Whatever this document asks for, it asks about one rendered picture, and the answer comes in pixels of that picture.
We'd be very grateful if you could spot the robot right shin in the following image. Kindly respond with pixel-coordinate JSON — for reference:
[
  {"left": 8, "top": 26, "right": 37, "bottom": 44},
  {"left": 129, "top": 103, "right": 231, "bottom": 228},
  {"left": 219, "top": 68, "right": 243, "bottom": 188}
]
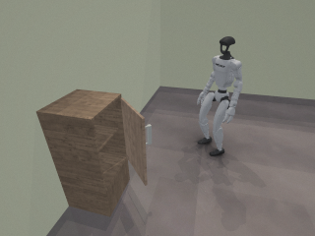
[{"left": 198, "top": 121, "right": 210, "bottom": 139}]

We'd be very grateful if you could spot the robot left forearm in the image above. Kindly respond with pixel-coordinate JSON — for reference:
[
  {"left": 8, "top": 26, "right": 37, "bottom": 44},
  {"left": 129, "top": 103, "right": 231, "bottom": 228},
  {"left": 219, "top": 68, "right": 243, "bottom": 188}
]
[{"left": 229, "top": 82, "right": 243, "bottom": 108}]

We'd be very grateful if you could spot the robot right upper arm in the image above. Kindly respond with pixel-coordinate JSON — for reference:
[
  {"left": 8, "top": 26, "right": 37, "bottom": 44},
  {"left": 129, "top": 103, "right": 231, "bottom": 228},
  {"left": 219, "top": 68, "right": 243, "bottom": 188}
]
[{"left": 211, "top": 55, "right": 220, "bottom": 79}]

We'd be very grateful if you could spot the left robot hand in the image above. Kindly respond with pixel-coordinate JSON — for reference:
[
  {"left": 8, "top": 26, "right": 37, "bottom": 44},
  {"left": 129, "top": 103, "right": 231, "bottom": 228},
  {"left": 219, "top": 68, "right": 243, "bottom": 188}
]
[{"left": 223, "top": 106, "right": 235, "bottom": 124}]

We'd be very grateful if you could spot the robot left upper arm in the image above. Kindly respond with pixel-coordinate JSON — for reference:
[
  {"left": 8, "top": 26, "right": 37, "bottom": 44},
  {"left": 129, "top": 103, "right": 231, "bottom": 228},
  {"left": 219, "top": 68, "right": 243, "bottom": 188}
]
[{"left": 230, "top": 59, "right": 243, "bottom": 88}]

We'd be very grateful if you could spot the robot right forearm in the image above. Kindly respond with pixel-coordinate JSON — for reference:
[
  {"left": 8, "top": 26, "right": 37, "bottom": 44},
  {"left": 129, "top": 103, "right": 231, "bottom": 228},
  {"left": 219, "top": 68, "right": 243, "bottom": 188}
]
[{"left": 203, "top": 76, "right": 216, "bottom": 92}]

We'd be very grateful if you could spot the cupboard door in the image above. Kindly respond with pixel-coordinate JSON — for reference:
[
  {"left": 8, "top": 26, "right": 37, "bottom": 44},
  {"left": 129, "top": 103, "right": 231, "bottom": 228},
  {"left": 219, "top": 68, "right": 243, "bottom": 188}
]
[{"left": 120, "top": 97, "right": 148, "bottom": 186}]

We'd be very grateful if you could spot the robot torso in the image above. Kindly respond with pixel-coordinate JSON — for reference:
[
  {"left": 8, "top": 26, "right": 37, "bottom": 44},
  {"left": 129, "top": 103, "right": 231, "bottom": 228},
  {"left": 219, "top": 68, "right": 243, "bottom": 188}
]
[{"left": 214, "top": 54, "right": 235, "bottom": 103}]

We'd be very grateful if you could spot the right robot hand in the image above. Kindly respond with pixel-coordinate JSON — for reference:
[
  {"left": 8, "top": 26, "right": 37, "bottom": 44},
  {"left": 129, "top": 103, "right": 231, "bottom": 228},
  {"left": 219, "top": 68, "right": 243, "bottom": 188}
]
[{"left": 197, "top": 91, "right": 207, "bottom": 105}]

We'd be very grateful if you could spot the handle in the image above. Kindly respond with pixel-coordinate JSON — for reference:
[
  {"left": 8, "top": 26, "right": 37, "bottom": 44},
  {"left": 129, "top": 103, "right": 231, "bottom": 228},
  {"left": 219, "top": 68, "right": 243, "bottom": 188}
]
[{"left": 145, "top": 124, "right": 153, "bottom": 145}]

